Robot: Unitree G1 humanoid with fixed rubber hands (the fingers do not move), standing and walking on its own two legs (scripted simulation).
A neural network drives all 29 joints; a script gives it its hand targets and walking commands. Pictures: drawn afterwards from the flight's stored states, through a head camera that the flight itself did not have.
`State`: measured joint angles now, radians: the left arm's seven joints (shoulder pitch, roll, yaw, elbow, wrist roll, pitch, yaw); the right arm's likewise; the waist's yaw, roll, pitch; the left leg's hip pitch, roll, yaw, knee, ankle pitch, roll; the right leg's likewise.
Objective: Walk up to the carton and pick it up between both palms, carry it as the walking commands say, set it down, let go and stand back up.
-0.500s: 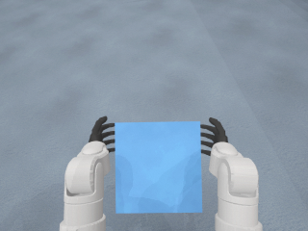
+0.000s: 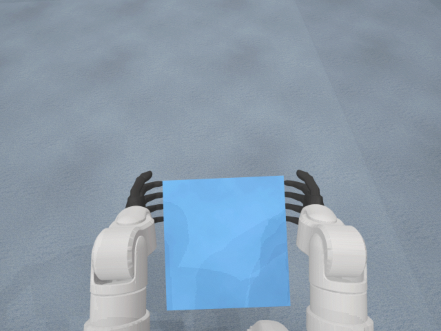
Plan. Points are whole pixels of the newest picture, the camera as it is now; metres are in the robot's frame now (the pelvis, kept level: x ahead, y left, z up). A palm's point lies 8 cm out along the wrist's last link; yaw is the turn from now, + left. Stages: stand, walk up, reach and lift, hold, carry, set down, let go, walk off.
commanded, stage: carry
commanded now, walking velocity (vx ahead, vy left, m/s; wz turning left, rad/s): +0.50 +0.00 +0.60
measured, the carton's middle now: (225, 228) +0.32 -0.02 -0.06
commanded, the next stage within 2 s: none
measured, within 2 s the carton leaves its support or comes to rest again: neither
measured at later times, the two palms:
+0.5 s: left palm (122, 80) +0.58 +0.17 +0.13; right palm (244, 65) +0.65 -0.09 +0.09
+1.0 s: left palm (97, 30) +0.78 +0.26 +0.14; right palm (182, 2) +0.97 +0.06 +0.11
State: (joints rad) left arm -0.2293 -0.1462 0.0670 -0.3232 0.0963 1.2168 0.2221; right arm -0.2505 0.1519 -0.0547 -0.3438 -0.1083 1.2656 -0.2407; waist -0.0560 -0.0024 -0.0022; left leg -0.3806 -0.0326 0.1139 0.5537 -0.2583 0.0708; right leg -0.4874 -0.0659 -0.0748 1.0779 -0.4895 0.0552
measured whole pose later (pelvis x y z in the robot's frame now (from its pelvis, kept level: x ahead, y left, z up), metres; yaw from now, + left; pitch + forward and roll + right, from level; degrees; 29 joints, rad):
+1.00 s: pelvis +0.66 -0.02 +0.03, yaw +42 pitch +3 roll +8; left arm -0.20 -0.14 0.07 -0.34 0.10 1.18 0.21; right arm -0.25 0.15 -0.03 -0.34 -0.11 1.21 -0.24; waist -0.01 0.01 -0.02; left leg -0.55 -0.03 0.05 1.00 -0.31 0.03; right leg -0.15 -0.18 -0.23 0.39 -0.29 -0.02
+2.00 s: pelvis +1.03 +0.33 +0.00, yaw +67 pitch +2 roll +2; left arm -0.22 -0.15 0.07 -0.37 0.10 1.20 0.21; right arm -0.24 0.15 -0.04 -0.33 -0.11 1.20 -0.24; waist -0.01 0.02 -0.02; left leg -0.42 -0.02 0.17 0.52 0.02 0.07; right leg -0.06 -0.16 -0.30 0.59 -0.44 0.05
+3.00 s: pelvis +1.09 +0.39 +0.01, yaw +65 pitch +3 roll +2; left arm -0.23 -0.15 0.07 -0.36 0.10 1.22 0.23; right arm -0.24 0.15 -0.04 -0.31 -0.11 1.23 -0.24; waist -0.01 -0.01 -0.04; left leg -0.27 0.03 0.16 0.51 -0.28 0.02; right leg -0.39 -0.02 -0.09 0.55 -0.20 -0.05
